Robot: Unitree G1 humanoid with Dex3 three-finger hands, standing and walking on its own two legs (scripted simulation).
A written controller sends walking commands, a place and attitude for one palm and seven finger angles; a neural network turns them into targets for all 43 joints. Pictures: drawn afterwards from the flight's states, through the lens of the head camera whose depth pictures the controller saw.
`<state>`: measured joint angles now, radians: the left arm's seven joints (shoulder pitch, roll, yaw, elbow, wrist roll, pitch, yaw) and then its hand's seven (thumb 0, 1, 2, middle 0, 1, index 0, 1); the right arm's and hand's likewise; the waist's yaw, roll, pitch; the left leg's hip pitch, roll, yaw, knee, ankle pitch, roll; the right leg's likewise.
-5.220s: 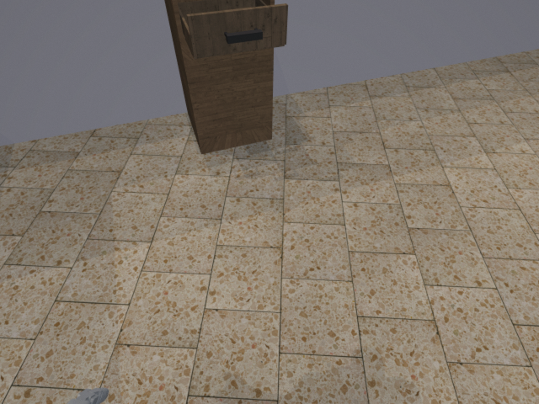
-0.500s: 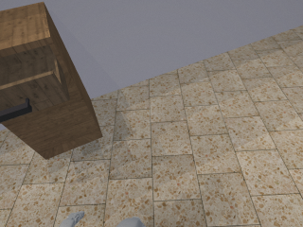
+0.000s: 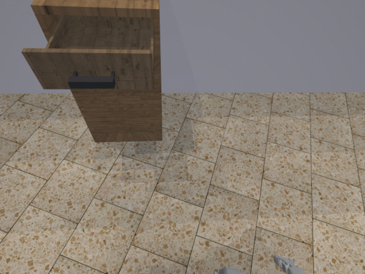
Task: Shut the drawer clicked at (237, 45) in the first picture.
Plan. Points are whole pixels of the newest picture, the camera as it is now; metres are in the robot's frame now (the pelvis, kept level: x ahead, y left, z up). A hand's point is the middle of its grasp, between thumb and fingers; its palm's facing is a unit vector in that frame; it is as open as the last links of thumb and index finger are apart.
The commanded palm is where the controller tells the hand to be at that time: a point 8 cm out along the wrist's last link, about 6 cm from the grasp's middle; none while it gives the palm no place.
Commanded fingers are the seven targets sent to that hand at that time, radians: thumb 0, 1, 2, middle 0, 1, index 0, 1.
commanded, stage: turn to face it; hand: left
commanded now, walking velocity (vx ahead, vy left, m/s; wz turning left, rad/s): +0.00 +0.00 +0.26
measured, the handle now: (93, 78) +0.65 +0.36 -0.03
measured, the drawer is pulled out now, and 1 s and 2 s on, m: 0.22 0.22 0.22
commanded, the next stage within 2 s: take the last steps up to it in 0.14 s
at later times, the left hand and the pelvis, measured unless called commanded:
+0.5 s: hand out of the picture +0.05 +0.16 -0.14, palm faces +0.19 -0.95 -0.25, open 7.3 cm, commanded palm none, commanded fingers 0.00 0.90 0.90 -0.20 -0.30 -0.20 -0.30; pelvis +0.03 -0.03 +0.01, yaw +9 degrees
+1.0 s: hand out of the picture +0.09 +0.27 -0.17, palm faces +0.22 -0.96 -0.17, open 7.4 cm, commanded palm none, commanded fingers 0.00 0.90 0.90 -0.20 -0.30 -0.20 -0.30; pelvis +0.14 +0.09 +0.01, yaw +9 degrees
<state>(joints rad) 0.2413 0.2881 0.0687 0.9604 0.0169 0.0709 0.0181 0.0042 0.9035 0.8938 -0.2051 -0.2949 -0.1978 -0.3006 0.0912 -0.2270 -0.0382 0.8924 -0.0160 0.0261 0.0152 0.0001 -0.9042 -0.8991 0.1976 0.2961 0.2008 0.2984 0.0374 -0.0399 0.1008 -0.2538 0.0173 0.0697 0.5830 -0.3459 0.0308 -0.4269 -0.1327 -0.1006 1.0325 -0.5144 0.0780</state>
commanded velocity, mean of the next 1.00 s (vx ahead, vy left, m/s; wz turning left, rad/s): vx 0.23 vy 0.03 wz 0.09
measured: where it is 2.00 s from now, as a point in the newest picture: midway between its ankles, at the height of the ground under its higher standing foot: (160, 250)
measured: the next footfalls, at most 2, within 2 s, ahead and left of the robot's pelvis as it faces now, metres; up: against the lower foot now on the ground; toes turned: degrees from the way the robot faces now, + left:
right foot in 0.32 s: +0.06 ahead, -0.13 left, +0.00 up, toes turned +1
left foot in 0.80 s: +0.15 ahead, +0.18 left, +0.00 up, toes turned +18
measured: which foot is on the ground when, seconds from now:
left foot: down 0.00-0.32, up 0.34-0.78, down 0.80-1.00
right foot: up 0.00-0.30, down 0.32-0.80, up 0.82-1.00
